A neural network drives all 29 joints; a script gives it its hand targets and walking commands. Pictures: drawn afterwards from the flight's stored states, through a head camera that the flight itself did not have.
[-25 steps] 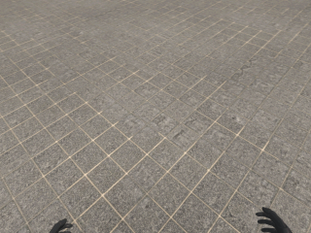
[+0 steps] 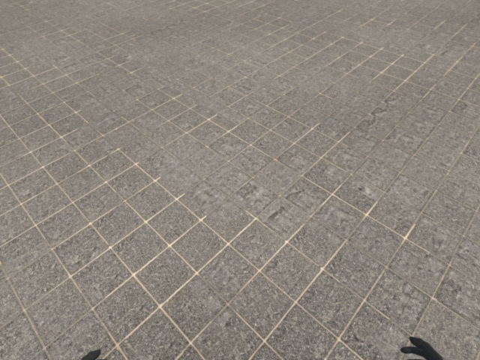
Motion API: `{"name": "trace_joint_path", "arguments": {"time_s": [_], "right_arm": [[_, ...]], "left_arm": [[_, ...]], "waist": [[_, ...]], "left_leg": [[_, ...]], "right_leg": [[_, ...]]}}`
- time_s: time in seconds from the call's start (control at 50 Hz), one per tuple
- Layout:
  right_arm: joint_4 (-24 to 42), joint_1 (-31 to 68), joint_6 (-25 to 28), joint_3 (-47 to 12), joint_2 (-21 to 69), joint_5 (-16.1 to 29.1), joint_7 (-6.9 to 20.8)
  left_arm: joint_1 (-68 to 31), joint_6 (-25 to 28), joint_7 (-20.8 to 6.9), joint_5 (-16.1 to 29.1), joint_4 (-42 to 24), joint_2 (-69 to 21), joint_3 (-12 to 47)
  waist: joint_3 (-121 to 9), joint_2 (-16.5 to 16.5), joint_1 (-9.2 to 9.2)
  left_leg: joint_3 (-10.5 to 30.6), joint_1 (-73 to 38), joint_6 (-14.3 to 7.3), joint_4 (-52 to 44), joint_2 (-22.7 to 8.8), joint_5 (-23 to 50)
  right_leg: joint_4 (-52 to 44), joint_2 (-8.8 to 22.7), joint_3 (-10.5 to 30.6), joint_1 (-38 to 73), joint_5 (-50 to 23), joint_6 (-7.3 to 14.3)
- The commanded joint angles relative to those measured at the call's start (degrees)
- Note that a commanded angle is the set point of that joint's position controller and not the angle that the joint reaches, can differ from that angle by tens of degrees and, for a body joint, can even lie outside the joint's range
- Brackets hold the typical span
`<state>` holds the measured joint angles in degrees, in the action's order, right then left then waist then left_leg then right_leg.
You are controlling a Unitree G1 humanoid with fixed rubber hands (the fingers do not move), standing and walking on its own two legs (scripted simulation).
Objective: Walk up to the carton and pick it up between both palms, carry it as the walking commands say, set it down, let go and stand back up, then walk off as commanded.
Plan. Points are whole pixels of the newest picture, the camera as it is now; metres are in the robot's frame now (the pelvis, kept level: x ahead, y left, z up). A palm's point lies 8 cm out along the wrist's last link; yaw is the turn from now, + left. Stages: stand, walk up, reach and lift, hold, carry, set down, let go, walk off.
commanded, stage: stand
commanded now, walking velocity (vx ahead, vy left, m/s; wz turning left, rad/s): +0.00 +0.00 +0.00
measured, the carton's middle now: out of the picture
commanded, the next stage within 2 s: walk up in 0.34 s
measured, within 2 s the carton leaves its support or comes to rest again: neither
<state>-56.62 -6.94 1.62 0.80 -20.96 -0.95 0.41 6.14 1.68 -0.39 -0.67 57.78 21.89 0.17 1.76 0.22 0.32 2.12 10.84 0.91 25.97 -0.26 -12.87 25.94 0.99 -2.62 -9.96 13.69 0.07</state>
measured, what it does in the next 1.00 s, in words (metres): lifts its left foot, turning left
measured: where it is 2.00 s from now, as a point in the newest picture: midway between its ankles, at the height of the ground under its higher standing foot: outside the picture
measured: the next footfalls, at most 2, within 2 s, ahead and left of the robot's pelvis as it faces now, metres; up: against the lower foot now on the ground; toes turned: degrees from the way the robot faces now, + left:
left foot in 1.04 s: -0.05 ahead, +0.09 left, +0.00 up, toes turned +21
right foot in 1.46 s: +0.09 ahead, -0.14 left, +0.00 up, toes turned +28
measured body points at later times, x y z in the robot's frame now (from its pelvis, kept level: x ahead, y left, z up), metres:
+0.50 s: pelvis +0.00 +0.00 +0.01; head +0.00 +0.00 +0.46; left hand +0.10 +0.31 -0.12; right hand +0.10 -0.31 -0.11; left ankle +0.01 +0.13 -0.74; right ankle +0.00 -0.12 -0.74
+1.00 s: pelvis -0.02 -0.03 -0.01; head +0.01 -0.01 +0.44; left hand -0.03 +0.25 -0.15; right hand +0.17 -0.27 -0.13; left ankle -0.09 +0.08 -0.72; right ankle +0.02 -0.16 -0.74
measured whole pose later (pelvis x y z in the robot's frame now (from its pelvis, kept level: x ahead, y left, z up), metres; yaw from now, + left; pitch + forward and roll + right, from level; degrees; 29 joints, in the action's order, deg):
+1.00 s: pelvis -0.02 -0.03 -0.01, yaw +17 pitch +0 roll +1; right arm -52.1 -7.2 -4.3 2.6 -17.2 -1.2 1.7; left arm 12.3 -2.2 2.0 -0.4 51.8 15.3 -2.5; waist 4.2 2.4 0.7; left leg -2.1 17.0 3.0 43.2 -1.1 -25.0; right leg 30.9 8.5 -10.5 -13.8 15.8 -2.4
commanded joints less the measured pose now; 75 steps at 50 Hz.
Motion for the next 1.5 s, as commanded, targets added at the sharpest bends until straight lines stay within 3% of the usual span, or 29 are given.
{"name": "trace_joint_path", "arguments": {"time_s": [0.0, 0.5, 0.52, 0.54, 0.58, 0.66, 0.68, 0.7, 0.72, 0.74, 0.78, 0.82, 0.88, 0.94, 0.96, 0.98, 1.0, 1.02, 1.06, 1.08, 1.12, 1.16, 1.28, 1.34, 1.4, 1.42, 1.44, 1.46, 1.48], "right_arm": [[2.1, 2.8, 0.9, 2.2, -10.2, 0.1, -0.5], [-1.5, 3.8, 0.3, 2.2, -10.9, 0.2, -0.8], [-7.4, -14.2, -3.4, 6.3, -13.7, 0.1, -3.4], [-1.8, -5.9, -3.6, 4.8, -11.4, -1.6, -1.6], [2.0, 0.2, -4.0, 5.5, -11.8, -1.7, -1.0], [5.3, 3.8, -5.2, 6.3, -9.6, -1.7, -1.1], [6.4, 3.9, -4.9, 5.6, -7.8, -1.5, -1.0], [7.5, 1.2, -4.7, 4.4, -3.3, -1.5, -1.2], [7.1, -1.6, -5.1, 4.6, -3.9, -2.1, -1.4], [6.1, -4.0, -5.0, 5.0, -4.3, -2.3, -0.9], [7.0, -0.8, -5.9, 5.5, -4.7, -1.9, 0.1], [7.0, -0.1, -6.4, 5.0, -3.5, -0.7, 1.1], [7.0, -0.5, -5.4, 3.8, -1.7, -0.6, 1.1], [8.1, 1.3, -4.9, 3.2, -1.4, -1.2, 1.4], [8.7, -2.3, -4.6, 0.6, 1.6, 2.2, 0.8], [7.3, -5.7, -3.9, 0.8, 1.0, 2.7, 0.4], [6.8, -8.3, -3.2, 1.8, -2.8, 3.1, 0.1], [7.2, -10.0, -2.8, 3.9, -9.6, 2.2, -0.4], [6.4, -11.3, -3.1, 4.4, -8.2, 2.6, -1.0], [6.6, -8.7, -3.4, 4.1, -6.7, 2.3, -1.3], [8.8, -2.5, -3.3, 4.4, -5.2, 1.2, -2.0], [8.9, -3.5, -2.9, 4.6, -5.3, 1.6, -1.8], [10.0, -4.7, -3.5, 5.0, -5.5, 0.8, -1.4], [10.1, -4.1, -3.9, 5.3, -5.9, 0.2, -1.4], [10.0, -1.5, -4.3, 5.2, -5.1, 0.2, -1.4], [10.2, -1.3, -4.2, 4.6, -3.1, 0.7, -1.3], [11.4, -2.0, -4.1, 3.5, 1.5, 0.8, -1.3], [11.7, -3.9, -4.3, 3.2, 2.2, 0.2, -1.6], [11.8, -2.7, -4.6, 3.8, -1.1, 0.1, -1.6]], "left_arm": [[-3.1, 0.9, 0.4, 0.0, -1.8, 9.7, -2.2], [-3.5, 0.3, 0.6, 0.1, 2.4, 10.0, -2.2], [-8.0, -3.6, -0.3, -0.7, -3.2, 4.9, -3.6], [-4.7, -3.8, 0.9, 0.2, -3.9, 1.8, -1.9], [-0.3, -3.6, 1.7, 0.3, -3.7, 2.0, -1.7], [6.9, -2.4, 2.7, 1.4, -3.0, 3.7, -2.7], [9.6, -2.4, 3.1, 1.7, -2.7, 5.2, -3.7], [8.8, -2.6, 3.5, 0.7, -3.8, 9.2, -5.2], [5.8, -3.3, 3.4, 0.6, -5.3, 8.7, -5.3], [2.8, -3.5, 3.3, 0.2, -7.2, 6.5, -4.6], [0.9, -3.9, 3.2, 0.0, -9.7, 4.6, -4.4], [0.0, -4.0, 3.4, -0.3, -9.6, 3.8, -4.5], [4.2, -3.0, 3.1, 0.2, -9.2, 3.8, -5.3], [6.8, -2.7, 2.5, 0.2, -9.2, 5.0, -5.8], [7.0, -3.3, 3.1, 0.3, -7.7, 4.5, -6.0], [6.9, -3.6, 3.0, 0.5, -7.7, 4.1, -6.3], [9.1, -3.7, 2.9, 0.5, -9.0, 2.2, -5.4], [5.7, -3.8, 3.5, 0.3, -12.6, -0.8, -4.5], [-1.4, -4.2, 3.4, -0.2, -13.9, -0.2, -4.7], [-1.9, -4.2, 3.4, -0.7, -13.0, -0.1, -4.5], [0.6, -4.4, 2.5, -1.5, -11.7, -0.2, -4.2], [1.0, -4.5, 2.1, -1.4, -12.6, 0.8, -4.9], [-1.2, -4.9, 1.8, -0.3, -14.3, -0.9, -5.0], [-0.3, -4.3, 1.8, 0.4, -14.0, -1.5, -4.7], [6.6, -3.1, 2.2, 1.1, -11.2, -1.2, -4.7], [10.1, -2.3, 2.7, 0.7, -10.3, 1.2, -5.0], [12.6, -1.9, 3.2, -0.2, -9.8, 6.0, -5.9], [10.9, -2.4, 3.3, -0.3, -10.5, 7.2, -5.7], [9.7, -3.0, 3.1, -0.5, -10.6, 6.5, -5.9]], "waist": [[-3.0, -0.7, 0.06], [-2.4, -0.6, 0.41], [-1.9, 3.2, -5.6], [6.0, -13.9, -3.07], [2.9, -15.4, -0.57], [-7.4, -6.6, 3.45], [-8.2, 2.2, 5.39], [-8.6, 20.9, 4.17], [-9.5, 19.2, 2.67], [-8.4, 13.4, -0.31], [-5.1, 10.5, -0.19], [0.5, 11.8, -1.39], [-0.4, 12.2, -0.03], [-2.6, 11.5, 1.76], [-2.8, 10.0, -1.94], [-5.1, 5.3, -3.88], [-7.2, -5.8, -4.63], [-6.5, -23.7, -5.59], [-2.0, -14.3, -6.88], [-0.6, -14.6, -6.39], [1.7, -11.7, -2.42], [1.1, -7.0, -1.51], [1.3, -7.4, -1.88], [0.4, -10.4, -1.69], [-3.2, -9.0, 2.06], [-5.8, -3.9, 3.9], [-6.9, 12.8, 4.53], [-4.8, 17.5, 2.54], [-3.6, 15.6, 2.45]], "left_leg": [[5.1, -0.8, -3.1, -5.7, -5.6, 6.9], [4.8, -2.5, -2.3, -8.5, -6.0, 7.8], [21.0, -12.3, -4.9, -10.4, -15.9, -7.7], [26.1, 0.1, -10.1, -11.1, -16.3, 13.7], [23.1, 2.5, -11.3, -7.4, -14.1, 27.1], [12.5, 5.6, -4.4, 0.8, -8.2, 23.4], [9.7, 13.7, -1.9, 8.1, -2.9, 12.5], [2.7, 21.3, 0.6, 22.0, 3.9, -14.6], [1.3, 19.8, 2.0, 35.0, 0.3, -20.2], [1.3, 18.2, 1.9, 38.2, 0.0, -19.1], [0.0, 14.0, 1.9, 40.1, -1.0, -14.9], [-1.1, 11.3, 2.7, 33.4, -1.4, -13.1], [-3.3, 12.8, 2.4, 25.4, -1.4, -14.3], [-5.5, 8.7, 1.7, 14.8, -0.4, -15.4], [-8.3, 3.9, 2.1, 4.1, 1.3, -5.0], [-6.3, -2.6, 2.4, -4.2, -0.1, 3.1], [3.8, -9.3, 1.3, -5.6, -7.7, 13.1], [25.9, -16.9, -3.2, -4.2, -20.4, 34.5], [17.8, -13.9, -7.9, -1.9, -18.6, 38.0], [17.2, -14.7, -8.5, -3.0, -17.9, 34.4], [11.8, -6.7, -8.1, -5.0, -13.5, 25.5], [10.8, -3.8, -7.5, -4.6, -12.0, 27.8], [12.3, 1.8, -7.6, -6.5, -10.4, 13.8], [15.3, 2.9, -7.6, -6.2, -10.3, 16.3], [15.6, 4.8, -5.7, -0.4, -8.3, 17.6], [13.0, 9.6, -3.2, 5.6, -4.2, 11.2], [6.0, 18.8, 0.0, 17.3, 3.5, -5.2], [2.8, 22.4, -0.1, 23.6, 3.6, -21.1], [1.9, 21.0, 0.3, 28.5, 0.6, -21.0]], "right_leg": [[-6.1, 5.9, 6.2, 1.4, -4.9, 2.2], [-9.4, 6.7, 6.0, 3.1, -5.8, 1.8], [11.1, 1.9, -4.2, -14.7, 9.9, -0.4], [17.2, 1.6, -1.3, -17.4, 14.0, -3.1], [21.6, 1.6, 3.6, -13.1, 16.7, -1.6], [2.5, 1.2, 1.2, 2.4, 5.2, -0.6], [-8.0, 6.1, 5.5, 10.3, 2.3, 0.7], [-12.3, 22.2, 17.9, 11.8, -7.8, 4.3], [-9.5, 26.2, 15.5, 6.7, -16.8, 9.0], [-9.1, 24.4, 10.7, 3.7, -15.9, 7.9], [-12.0, 21.1, 10.7, -5.8, -1.2, 8.3], [-10.4, 16.5, 4.8, -8.8, -4.9, 6.0], [-3.8, 17.8, 0.5, 1.5, -26.1, 6.1], [-1.1, 18.9, 2.1, 3.9, -26.0, 6.5], [2.0, 17.2, 1.0, 3.3, -21.4, 2.5], [8.6, 14.7, -0.3, 1.9, -15.2, 0.2], [18.2, 10.6, -1.1, -5.8, -0.8, -1.3], [28.0, 3.8, 0.2, -25.0, 22.4, -3.4], [34.0, 6.7, 4.8, -28.1, 20.9, -3.5], [36.6, 5.9, 4.2, -31.3, 19.1, -3.9], [34.2, 6.7, 4.9, -23.8, 13.1, -2.6], [33.5, 5.4, 3.6, -19.2, 9.2, -2.9], [24.9, 3.3, 2.4, -14.4, 7.9, -3.7], [17.4, 1.8, 2.3, -9.8, 7.6, -3.7], [2.0, 1.4, 2.4, 1.3, 1.8, -3.2], [-5.3, 4.3, 4.8, 9.6, -0.7, -2.5], [-10.6, 16.8, 17.4, 15.0, -6.0, -0.3], [-9.5, 23.3, 22.6, 11.3, -10.3, 2.3], [-8.3, 23.7, 21.0, 7.9, -11.5, 4.9]]}}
